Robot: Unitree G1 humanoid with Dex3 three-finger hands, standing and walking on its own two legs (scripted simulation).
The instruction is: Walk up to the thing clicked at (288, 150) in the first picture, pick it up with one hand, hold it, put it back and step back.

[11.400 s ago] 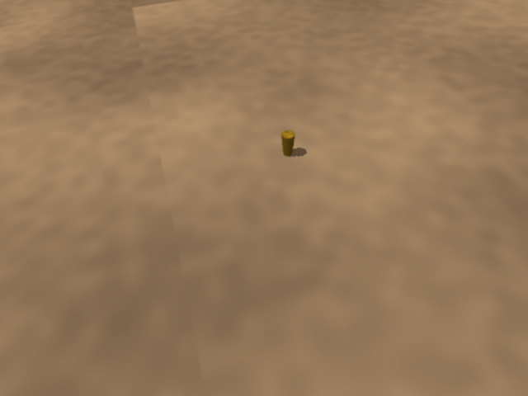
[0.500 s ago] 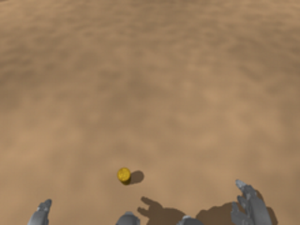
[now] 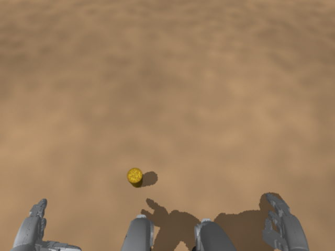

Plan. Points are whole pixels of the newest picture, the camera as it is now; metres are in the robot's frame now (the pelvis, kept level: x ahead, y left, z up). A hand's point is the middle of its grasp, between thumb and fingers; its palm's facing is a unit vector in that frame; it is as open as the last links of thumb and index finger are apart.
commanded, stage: go down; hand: left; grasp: from the side
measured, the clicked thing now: (136, 179) +0.44 +0.17 -0.58
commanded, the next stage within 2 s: approach in 1.52 s
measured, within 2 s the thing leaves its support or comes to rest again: neither
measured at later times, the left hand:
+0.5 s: hand (69, 187) +0.31 +0.32 -0.20, palm faces +0.09 -0.98 -0.17, open 17.0 cm
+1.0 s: hand (72, 176) +0.36 +0.34 -0.25, palm faces +0.02 -0.99 -0.10, open 17.3 cm
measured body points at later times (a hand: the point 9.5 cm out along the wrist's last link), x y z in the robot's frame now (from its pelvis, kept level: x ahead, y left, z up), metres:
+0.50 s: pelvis -0.05 +0.00 -0.15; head +0.14 +0.03 +0.26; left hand +0.30 +0.38 -0.18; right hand +0.10 -0.27 -0.27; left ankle +0.03 +0.12 -0.62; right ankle +0.01 -0.13 -0.62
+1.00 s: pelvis -0.06 +0.00 -0.24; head +0.14 +0.05 +0.16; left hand +0.35 +0.39 -0.24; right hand +0.06 -0.29 -0.34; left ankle +0.03 +0.12 -0.62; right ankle +0.01 -0.13 -0.62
